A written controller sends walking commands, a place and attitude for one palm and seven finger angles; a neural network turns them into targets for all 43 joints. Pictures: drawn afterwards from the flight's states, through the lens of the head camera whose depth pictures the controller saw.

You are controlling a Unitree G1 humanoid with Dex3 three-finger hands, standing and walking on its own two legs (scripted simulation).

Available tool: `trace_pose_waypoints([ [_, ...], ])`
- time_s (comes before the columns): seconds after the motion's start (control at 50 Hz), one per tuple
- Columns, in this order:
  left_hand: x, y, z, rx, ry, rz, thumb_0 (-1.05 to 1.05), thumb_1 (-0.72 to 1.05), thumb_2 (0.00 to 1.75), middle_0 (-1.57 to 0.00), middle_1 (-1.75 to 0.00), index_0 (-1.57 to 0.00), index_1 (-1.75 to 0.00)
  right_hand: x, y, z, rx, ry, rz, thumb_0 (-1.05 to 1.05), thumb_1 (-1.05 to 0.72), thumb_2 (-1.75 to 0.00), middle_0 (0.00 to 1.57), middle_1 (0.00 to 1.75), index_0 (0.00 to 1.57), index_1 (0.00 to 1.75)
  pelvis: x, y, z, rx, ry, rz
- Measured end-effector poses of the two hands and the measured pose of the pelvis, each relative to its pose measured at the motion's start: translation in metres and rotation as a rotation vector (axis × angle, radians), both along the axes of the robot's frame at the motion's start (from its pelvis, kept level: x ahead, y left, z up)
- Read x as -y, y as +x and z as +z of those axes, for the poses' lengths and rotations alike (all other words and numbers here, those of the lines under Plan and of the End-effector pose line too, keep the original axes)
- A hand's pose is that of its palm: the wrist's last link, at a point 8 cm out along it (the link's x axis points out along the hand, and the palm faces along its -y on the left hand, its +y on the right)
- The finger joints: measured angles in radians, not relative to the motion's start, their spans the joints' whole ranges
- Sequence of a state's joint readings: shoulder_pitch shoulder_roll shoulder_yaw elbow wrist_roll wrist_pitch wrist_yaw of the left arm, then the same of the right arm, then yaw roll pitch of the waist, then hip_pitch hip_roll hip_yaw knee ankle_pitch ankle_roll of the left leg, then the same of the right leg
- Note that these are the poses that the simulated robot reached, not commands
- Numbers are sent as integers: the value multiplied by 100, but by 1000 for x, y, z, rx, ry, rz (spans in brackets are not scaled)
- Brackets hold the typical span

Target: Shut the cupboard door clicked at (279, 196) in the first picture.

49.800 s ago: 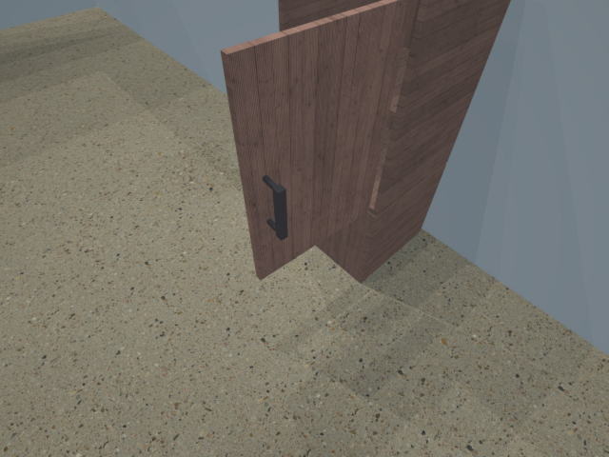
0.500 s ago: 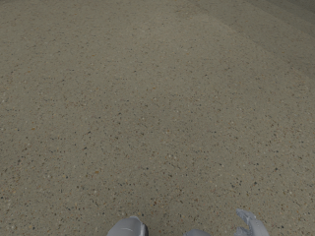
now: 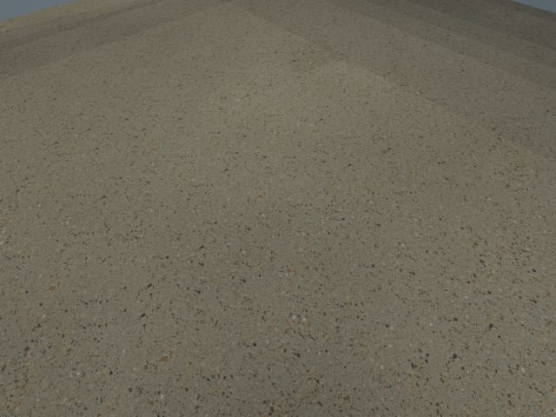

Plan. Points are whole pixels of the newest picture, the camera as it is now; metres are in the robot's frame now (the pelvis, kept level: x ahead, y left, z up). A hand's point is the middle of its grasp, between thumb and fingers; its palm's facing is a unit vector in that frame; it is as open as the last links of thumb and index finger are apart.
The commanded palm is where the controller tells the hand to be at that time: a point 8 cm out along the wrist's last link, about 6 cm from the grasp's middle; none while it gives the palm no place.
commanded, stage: turn to face it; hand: left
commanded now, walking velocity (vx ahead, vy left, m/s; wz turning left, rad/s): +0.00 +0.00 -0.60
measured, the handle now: out of the picture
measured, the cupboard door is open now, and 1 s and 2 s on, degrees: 38 38 38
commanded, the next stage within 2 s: none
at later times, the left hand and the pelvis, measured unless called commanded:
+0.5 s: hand (155, 407) +0.16 +0.22 -0.16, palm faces -0.22 -0.95 -0.24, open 7.3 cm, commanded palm none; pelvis +0.01 +0.03 +0.01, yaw -16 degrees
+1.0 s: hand (223, 393) +0.18 +0.11 -0.16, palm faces -0.51 -0.83 -0.22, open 7.3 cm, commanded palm none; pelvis +0.02 -0.01 +0.00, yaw -33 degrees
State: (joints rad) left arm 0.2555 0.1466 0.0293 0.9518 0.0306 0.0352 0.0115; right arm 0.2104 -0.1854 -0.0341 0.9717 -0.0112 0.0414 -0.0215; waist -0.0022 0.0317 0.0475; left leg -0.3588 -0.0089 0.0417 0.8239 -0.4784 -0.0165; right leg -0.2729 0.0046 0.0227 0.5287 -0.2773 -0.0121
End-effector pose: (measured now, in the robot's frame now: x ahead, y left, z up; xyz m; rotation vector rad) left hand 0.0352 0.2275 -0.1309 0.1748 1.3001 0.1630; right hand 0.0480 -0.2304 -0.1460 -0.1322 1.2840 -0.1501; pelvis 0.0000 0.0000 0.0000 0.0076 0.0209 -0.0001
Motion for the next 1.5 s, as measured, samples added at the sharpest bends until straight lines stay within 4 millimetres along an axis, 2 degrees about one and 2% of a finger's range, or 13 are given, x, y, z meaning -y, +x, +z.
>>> trace_pose_waypoints([
  [0.1,-5,-3,0,-46,0,4,0,92,90,-20,-30,-21,-30,11,-6,10,-36,-37,-34,0,-91,-90,20,30,20,30,-1,3,5,-6,3,-36],
  [0.22,-30,8,-12,-65,-5,-28,0,91,90,-20,-30,-21,-30,10,7,21,27,-104,-72,0,-91,-90,20,30,20,30,-18,6,0,-12,-6,-96],
  [0.3,-49,33,-22,-56,-8,-75,0,91,90,-20,-30,-21,-30,1,9,27,91,-140,-91,0,-91,-90,20,30,20,30,-30,9,-5,-1,-18,-151],
  [0.44,-53,98,-2,43,4,-200,0,91,90,-19,-30,-20,-30,-8,-11,37,98,-128,-157,0,-90,-90,21,30,21,30,-31,11,6,7,-41,-241],
  [0.52,-36,134,6,95,16,-288,0,91,90,-19,-30,-20,-30,-4,-33,30,84,-105,-229,0,-90,-90,21,30,21,30,-25,11,5,11,-36,-298],
  [0.64,16,177,13,181,37,-435,0,91,90,-19,-30,-20,-30,18,-81,-1,36,-57,-357,0,-90,-90,21,30,21,30,-1,10,-11,16,-9,-383],
  [0.74,50,179,18,192,47,-501,0,91,90,-19,-30,-20,-30,38,-106,-9,-21,-55,-437,0,-91,-90,21,30,21,30,10,6,-9,13,-7,-434],
  [0.86,70,167,16,122,21,-544,0,91,90,-20,-30,-21,-30,50,-106,12,14,-77,-479,0,-91,-90,20,30,20,30,18,7,3,3,17,-498],
  [0.98,72,165,5,66,-9,-579,0,91,90,-20,-30,-21,-30,51,-92,23,65,-109,-518,0,-91,-90,20,30,20,30,14,15,3,-6,13,-561],
  [1.1,58,186,-15,31,-25,-606,0,90,90,-20,-30,-21,-30,37,-77,28,124,-160,-554,0,-91,-90,20,30,20,30,0,32,-7,-27,-5,-630],
  [1.18,58,209,-15,26,-16,-663,1,91,90,-20,-30,-21,-30,19,-85,34,113,-164,-581,0,-91,-90,21,30,21,30,-3,35,-3,-12,-7,-693],
  [1.32,87,246,4,68,-6,-778,1,91,90,-19,-30,-20,-30,-1,-124,31,52,-129,-689,0,-90,-90,21,30,21,30,1,35,5,-17,-38,-782],
  [1.5,172,262,10,190,9,-964,0,91,90,-19,-30,-20,-30,1,-204,-9,-31,-66,-877,0,-90,-90,21,30,21,30,28,19,-16,-8,-17,-896],
])
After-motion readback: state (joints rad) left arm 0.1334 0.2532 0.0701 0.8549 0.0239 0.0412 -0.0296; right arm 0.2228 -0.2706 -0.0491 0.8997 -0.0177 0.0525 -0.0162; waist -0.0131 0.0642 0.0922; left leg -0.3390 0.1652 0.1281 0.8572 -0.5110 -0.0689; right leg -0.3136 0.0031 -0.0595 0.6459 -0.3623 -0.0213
